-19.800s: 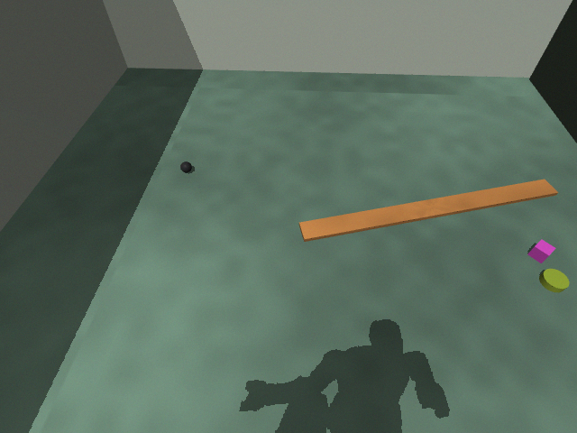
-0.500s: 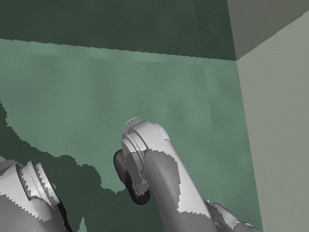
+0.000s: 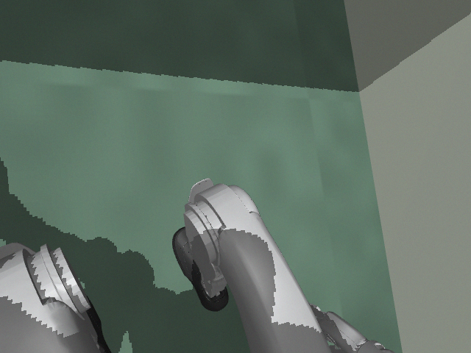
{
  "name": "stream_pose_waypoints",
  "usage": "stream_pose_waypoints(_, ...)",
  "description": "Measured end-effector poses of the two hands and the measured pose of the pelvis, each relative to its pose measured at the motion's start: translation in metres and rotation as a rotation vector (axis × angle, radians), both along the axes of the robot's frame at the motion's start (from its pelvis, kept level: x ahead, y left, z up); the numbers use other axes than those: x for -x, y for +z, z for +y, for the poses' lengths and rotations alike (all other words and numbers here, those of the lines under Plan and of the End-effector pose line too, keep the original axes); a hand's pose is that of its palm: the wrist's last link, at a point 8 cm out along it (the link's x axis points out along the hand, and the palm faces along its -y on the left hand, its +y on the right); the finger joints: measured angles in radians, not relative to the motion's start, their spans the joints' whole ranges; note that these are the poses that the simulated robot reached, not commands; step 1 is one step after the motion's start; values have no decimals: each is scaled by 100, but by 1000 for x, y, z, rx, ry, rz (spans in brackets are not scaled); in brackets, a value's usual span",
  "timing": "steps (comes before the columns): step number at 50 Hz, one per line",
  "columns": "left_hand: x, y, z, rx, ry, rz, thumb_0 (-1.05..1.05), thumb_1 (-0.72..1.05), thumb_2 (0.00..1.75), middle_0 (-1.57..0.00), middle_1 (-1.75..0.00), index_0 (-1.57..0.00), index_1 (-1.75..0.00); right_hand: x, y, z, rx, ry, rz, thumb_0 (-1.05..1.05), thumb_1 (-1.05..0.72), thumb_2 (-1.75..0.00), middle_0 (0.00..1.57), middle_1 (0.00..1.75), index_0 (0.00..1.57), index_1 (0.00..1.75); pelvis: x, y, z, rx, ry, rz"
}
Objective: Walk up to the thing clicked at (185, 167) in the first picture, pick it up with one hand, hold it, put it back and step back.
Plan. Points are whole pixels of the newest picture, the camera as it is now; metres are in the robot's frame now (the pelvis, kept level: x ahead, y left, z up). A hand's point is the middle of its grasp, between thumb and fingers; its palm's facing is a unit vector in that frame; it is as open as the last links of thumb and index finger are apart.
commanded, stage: close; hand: left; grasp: from above
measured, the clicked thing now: out of the picture +0.47 +0.31 -0.29
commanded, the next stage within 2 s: settle in 0.06 s
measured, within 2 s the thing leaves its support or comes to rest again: leaves its support in 0.48 s
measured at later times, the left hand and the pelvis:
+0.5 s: hand out of the picture +0.45 +0.31 -0.25, palm faces -0.41 -0.16 -0.90, open 7.6 cm; pelvis +0.00 +0.00 +0.00, yaw +0 degrees
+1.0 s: hand out of the picture +0.44 +0.32 -0.15, palm faces -0.42 -0.12 -0.90, open 7.6 cm; pelvis +0.00 -0.01 +0.01, yaw +5 degrees
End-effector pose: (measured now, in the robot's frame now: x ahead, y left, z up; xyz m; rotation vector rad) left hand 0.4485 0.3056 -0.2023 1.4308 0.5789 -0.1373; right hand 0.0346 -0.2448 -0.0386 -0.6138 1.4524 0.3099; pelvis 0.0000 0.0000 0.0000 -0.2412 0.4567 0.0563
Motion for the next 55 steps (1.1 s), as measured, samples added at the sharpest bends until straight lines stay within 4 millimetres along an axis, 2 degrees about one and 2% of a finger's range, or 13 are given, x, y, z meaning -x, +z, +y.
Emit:
stream_pose_waypoints(12,-3,1,0,-11,-5,-8,0,32,26,-80,-56,-86,-47,-7,1,0,1,19,-19,0,-91,-90,20,30,19,30,0,1,0,2,-1,-1)
stream_pose_waypoints(23,-3,6,5,-5,21,-7,-1,30,25,-85,-51,-92,-43,-4,2,-2,16,-22,-11,0,-92,-90,20,30,19,30,-1,3,0,1,4,17)
stream_pose_waypoints(31,-7,33,14,-28,13,-39,-1,29,24,-88,-49,-94,-40,-10,-1,-8,15,-62,-21,0,-92,-90,20,30,20,30,-4,6,-1,-8,13,51)
stream_pose_waypoints(39,-6,73,16,-43,13,-46,-2,28,23,-89,-46,-95,-39,-36,-12,-13,-19,-98,-87,0,-92,-90,20,30,20,30,-7,11,-2,-28,28,93)
stream_pose_waypoints(47,-1,101,14,-43,1,-15,-2,28,24,-89,-46,-95,-41,-58,-26,-15,-39,-129,-143,0,-92,-90,20,30,19,30,-5,14,-4,-55,46,107)
stream_pose_waypoints(55,0,119,14,-46,-10,-15,-2,27,28,-88,-47,-93,-43,-60,-34,-17,-25,-155,-144,0,-92,-90,20,30,19,30,-3,17,-7,-75,60,111)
